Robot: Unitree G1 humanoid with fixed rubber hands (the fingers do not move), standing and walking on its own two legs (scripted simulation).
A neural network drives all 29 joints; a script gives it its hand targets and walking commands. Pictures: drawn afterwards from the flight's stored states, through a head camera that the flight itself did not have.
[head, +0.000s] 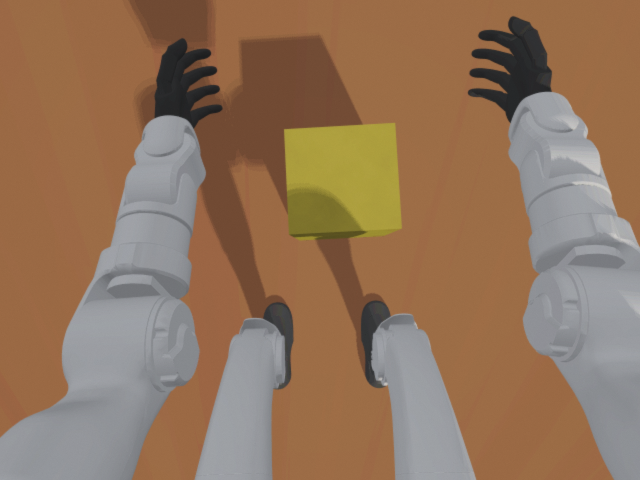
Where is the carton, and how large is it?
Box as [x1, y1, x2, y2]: [284, 123, 401, 240]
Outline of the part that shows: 394,123 284,129 289,234 300,240 384,235 401,228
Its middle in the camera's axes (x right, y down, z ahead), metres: +0.04 -0.10 +0.85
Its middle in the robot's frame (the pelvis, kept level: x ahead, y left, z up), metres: +0.49 -0.03 -0.51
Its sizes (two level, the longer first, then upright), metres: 0.210 0.200 0.250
